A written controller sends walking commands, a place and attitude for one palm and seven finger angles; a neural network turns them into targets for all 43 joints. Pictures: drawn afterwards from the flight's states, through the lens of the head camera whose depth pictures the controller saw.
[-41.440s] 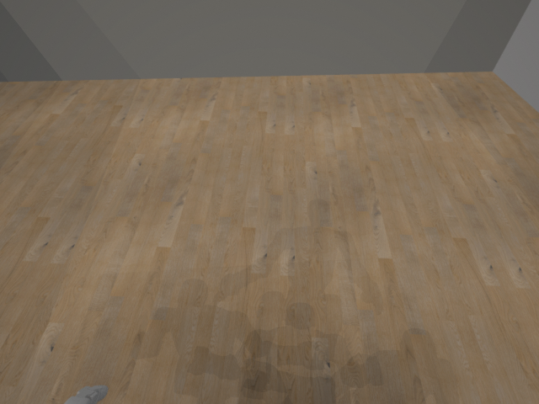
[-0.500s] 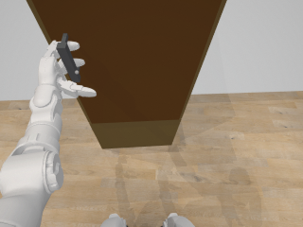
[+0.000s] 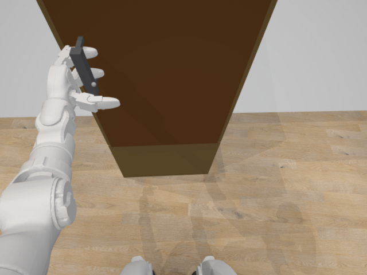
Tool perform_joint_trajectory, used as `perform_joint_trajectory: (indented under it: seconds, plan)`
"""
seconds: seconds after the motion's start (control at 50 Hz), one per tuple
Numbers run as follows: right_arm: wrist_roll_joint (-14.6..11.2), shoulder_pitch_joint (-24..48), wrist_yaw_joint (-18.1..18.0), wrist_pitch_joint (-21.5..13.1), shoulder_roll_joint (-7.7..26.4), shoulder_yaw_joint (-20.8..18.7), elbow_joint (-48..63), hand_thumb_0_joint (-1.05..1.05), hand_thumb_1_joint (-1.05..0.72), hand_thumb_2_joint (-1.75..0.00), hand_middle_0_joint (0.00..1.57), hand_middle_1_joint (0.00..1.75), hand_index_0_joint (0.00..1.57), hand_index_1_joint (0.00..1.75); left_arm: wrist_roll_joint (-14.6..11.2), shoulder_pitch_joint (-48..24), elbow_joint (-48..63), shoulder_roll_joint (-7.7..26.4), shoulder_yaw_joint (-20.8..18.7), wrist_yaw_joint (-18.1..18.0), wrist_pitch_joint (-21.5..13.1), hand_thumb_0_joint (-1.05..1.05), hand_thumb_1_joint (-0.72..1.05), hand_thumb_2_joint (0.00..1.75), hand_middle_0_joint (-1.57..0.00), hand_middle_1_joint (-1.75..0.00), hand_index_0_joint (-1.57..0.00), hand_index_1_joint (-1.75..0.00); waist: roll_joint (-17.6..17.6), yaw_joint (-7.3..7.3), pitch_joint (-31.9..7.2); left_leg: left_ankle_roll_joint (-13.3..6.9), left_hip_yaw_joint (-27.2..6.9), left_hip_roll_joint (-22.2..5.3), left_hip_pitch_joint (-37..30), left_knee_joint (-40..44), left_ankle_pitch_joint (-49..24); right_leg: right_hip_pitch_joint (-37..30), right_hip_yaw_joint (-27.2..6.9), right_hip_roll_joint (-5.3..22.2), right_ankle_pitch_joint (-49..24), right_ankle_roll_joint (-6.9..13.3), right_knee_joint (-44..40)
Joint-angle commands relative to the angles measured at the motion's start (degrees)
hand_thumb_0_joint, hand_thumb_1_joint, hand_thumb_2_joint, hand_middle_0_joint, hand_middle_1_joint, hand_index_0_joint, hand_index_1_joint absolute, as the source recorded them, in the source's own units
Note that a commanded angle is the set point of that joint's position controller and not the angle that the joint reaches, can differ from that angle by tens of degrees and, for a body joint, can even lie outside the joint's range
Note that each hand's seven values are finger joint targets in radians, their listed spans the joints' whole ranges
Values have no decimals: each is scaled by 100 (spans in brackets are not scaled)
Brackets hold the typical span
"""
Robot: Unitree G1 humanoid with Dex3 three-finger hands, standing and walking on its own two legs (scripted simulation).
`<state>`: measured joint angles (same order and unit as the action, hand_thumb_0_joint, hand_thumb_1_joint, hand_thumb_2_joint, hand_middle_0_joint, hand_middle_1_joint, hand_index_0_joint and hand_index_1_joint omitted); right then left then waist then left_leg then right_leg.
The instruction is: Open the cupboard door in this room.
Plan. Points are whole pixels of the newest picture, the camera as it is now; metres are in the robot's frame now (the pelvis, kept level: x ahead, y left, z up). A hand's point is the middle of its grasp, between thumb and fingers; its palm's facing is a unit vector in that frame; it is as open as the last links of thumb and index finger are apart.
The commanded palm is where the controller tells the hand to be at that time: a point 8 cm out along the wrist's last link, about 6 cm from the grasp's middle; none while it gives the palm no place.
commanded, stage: close the thumb around the handle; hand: left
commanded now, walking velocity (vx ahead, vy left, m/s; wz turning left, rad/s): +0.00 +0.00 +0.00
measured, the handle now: (87, 67) +0.56 +0.18 +0.10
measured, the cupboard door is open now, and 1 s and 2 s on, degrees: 0 9 40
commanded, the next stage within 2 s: pull the door open along its arc in 0.50 s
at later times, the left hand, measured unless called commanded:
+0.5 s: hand (96, 82) +0.51 +0.16 +0.10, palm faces -0.03 -1.00 +0.00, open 5.4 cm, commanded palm +0.48 +0.21 +0.10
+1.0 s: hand (98, 105) +0.45 +0.15 +0.10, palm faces -0.04 -1.00 +0.01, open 5.6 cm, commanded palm +0.39 +0.19 +0.10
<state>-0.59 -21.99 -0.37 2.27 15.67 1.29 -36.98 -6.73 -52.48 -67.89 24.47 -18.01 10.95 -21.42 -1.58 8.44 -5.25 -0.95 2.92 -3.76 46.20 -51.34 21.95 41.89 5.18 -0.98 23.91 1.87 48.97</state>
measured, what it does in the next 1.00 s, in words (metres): stands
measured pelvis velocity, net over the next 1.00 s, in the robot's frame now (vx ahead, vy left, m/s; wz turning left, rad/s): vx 0.02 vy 0.01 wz -0.03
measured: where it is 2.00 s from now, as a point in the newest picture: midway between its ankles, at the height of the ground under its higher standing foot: outside the picture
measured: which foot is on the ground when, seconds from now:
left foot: down 0.00-1.00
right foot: down 0.00-1.00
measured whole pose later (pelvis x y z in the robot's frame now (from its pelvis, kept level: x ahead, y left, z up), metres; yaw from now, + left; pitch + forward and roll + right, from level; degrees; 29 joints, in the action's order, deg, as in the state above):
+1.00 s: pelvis +0.02 +0.01 +0.01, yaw -2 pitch +14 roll -1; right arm -1.8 -22.3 1.1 3.8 14.7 0.0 -33.5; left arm -10.8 -29.6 -42.6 15.5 -13.4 8.8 -18.5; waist -2.1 5.2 -7.2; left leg -1.4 5.2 -3.6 38.6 -47.5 22.7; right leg 35.4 2.7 -1.1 23.9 1.1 45.4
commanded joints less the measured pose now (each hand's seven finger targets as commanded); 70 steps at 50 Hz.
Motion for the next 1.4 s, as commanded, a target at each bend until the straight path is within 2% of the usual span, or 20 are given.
perform_joint_trajectory:
  seconds: [0.0, 0.06, 0.28, 0.4, 0.5, 0.58, 0.6, 0.8, 0.9, 0.98, 1.0, 1.04, 1.08, 1.12, 1.14, 1.18, 1.24, 1.28, 1.34, 1.38]
  plan:
    - [16, -877, -64, -112, 969, -312, 317, 0, -90, -90, 20, 30, 20, 30, -15, -2747, 1144, 1479, -308, 26, -359, 0, 12, 56, -34, -127, -34, -127, -227, 126, -2425, -148, -408, 313, -1770, 362, -1556, -741, -468, -198, -2016, -140, -609]
    - [31, -894, -47, -125, 941, -327, 305, 0, -90, -90, 20, 30, 20, 30, -13, -2846, 1324, 1296, -180, 52, -435, 0, 28, 64, -36, -128, -36, -128, -494, 145, -2698, -123, -457, 288, -2136, 295, -1869, -549, -414, -218, -2141, -117, -527]
    - [43, -968, -24, -50, 958, -341, 351, 0, -90, -90, 20, 30, 20, 30, -31, -2526, 1294, 1426, -375, -2, -368, 0, 90, 90, -40, -135, -40, -135, -350, 73, -2621, -123, -412, 280, -2046, 318, -2057, -712, -398, -254, -2357, -122, -543]
    - [44, -964, -4, -30, 942, -378, 368, 0, -90, -90, 20, 30, 20, 30, -48, -2379, 1652, 1335, -336, 54, -452, 0, 90, 90, -40, -135, -40, -135, -536, -7, -2845, -78, -449, 249, -2391, 326, -2410, -703, -338, -261, -2508, -93, -481]
    - [27, -919, -5, 8, 931, -354, 362, 0, -90, -90, 20, 30, 20, 30, -32, -2365, 1380, 1260, -309, -84, -341, 0, 90, 90, -40, -135, -40, -135, -308, 72, -2319, -100, -400, 256, -2089, 385, -2081, -592, -337, -255, -2312, -120, -563]
    - [38, -904, -19, 5, 933, -352, 390, 0, -90, -90, 20, 30, 20, 30, 4, -2268, 1366, 1320, -362, -101, -368, 0, 90, 90, -40, -135, -40, -135, -274, 15, -2473, -93, -417, 264, -2136, 380, -2138, -676, -345, -245, -2344, -109, -537]
    - [34, -865, -3, -8, 881, -345, 381, 0, -90, -90, 20, 30, 20, 30, -25, -2610, 1547, 897, 11, -94, -394, 0, 90, 90, -40, -135, -40, -135, -377, 154, -2419, -84, -435, 255, -2234, 398, -2118, -559, -328, -251, -2302, -119, -548]
    - [-32, -594, 78, 8, 845, -420, 710, 0, -90, -90, 20, 30, 20, 30, -255, -821, 2378, 657, -74, -44, -344, 0, 90, 90, -40, -135, -40, -135, -182, -334, -2764, -85, -287, 286, -2370, 486, -2475, -1207, -313, -262, -2810, -85, -547]
    - [-115, -283, 116, -40, 767, -434, 963, 0, -90, -90, 20, 30, 20, 30, -427, 543, 3493, 192, 215, -75, -154, 0, 90, 90, -40, -135, -40, -135, -114, -546, -2497, -97, -196, 290, -2437, 668, -2594, -1541, -291, -229, -3026, -84, -654]
    - [-162, 14, 127, -141, 673, -425, 1094, 0, -90, -90, 20, 30, 20, 30, -513, 1506, 4303, -362, 621, -175, 18, 0, 90, 90, -40, -135, -40, -135, 130, -563, -2017, -105, -147, 287, -2413, 816, -2425, -1625, -268, -201, -2999, -114, -779]
    - [-141, 215, 136, -207, 526, -410, 1103, 0, -90, -90, 20, 30, 20, 30, -839, 1447, 4733, -600, 79, -840, 107, 0, 90, 90, -40, -135, -40, -135, 78, -957, -1955, -39, -129, 307, -2226, 903, -2343, -1722, -184, -196, -2759, -111, -840]
    - [-67, 336, 206, -355, 489, -402, 1092, 0, -90, -90, 20, 30, 20, 30, -576, 1886, 5097, -1139, 504, -1697, 287, 0, 90, 90, -40, -135, -40, -135, 224, -837, -1723, -21, -152, 310, -2289, 945, -2161, -1660, -107, -194, -2464, -126, -871]
    - [48, 486, 305, -406, 402, -390, 1141, 0, -90, -90, 20, 30, 20, 30, -171, 2570, 5754, -1565, 889, -2398, 366, 0, 90, 90, -40, -135, -40, -135, -23, -939, -1899, 8, -143, 288, -2465, 953, -2455, -1732, -103, -143, -2572, -101, -767]
    - [130, 563, 378, -405, 375, -418, 1147, 0, -90, -90, 20, 30, 20, 30, 247, 2802, 6249, -1977, 1452, -2863, 473, 0, 90, 90, -40, -135, -40, -135, 84, -801, -1846, 8, -159, 251, -2601, 915, -2494, -1667, -96, -109, -2594, -105, -760]
    - [182, 601, 377, -387, 365, -428, 1176, 0, -90, -90, 20, 30, 20, 30, 393, 3074, 6404, -2064, 1509, -3124, 532, 0, 90, 90, -40, -135, -40, -135, 384, -832, -1868, -9, -195, 246, -2593, 919, -2475, -1773, -92, -102, -2587, -107, -784]
    - [211, 881, 389, -349, 276, -415, 1297, 0, -90, -90, 20, 30, 20, 30, 581, 3500, 7052, -2518, 1930, -3563, 701, 0, 90, 90, -40, -135, -40, -135, 214, -879, -1887, 21, -156, 243, -2693, 984, -2388, -1926, -111, -51, -2557, -83, -818]
    - [277, 1114, 312, -262, 235, -379, 1361, 0, -90, -90, 20, 30, 20, 30, 845, 3951, 7479, -2908, 2430, -4045, 995, 0, 90, 90, -40, -135, -40, -135, 575, -791, -1561, 20, -220, 231, -2672, 1048, -2017, -1975, -122, -14, -2291, -77, -976]
    - [296, 1311, 287, -227, 134, -352, 1430, 0, -90, -90, 20, 30, 20, 30, 1042, 4194, 7834, -3316, 2954, -4234, 1129, 0, 90, 90, -40, -135, -40, -135, 421, -732, -1358, 18, -216, 241, -2732, 1069, -1855, -1926, -126, 26, -2181, -69, -1054]
    - [328, 1433, 228, -185, 52, -315, 1496, 0, -90, -90, 20, 30, 20, 30, 1339, 4853, 8068, -3453, 3327, -4313, 1257, 0, 90, 90, -40, -135, -40, -135, 573, -733, -1185, 4, -263, 249, -2764, 1060, -1784, -2001, -171, 63, -2198, -42, -1158]
    - [291, 1584, 219, -170, -33, -265, 1549, 0, -90, -90, 20, 30, 20, 30, 1260, 5300, 8405, -3591, 3514, -4258, 1296, 0, 90, 90, -40, -135, -40, -135, 376, -792, -1162, 12, -251, 287, -2824, 1072, -1759, -2153, -209, 99, -2318, -34, -1222]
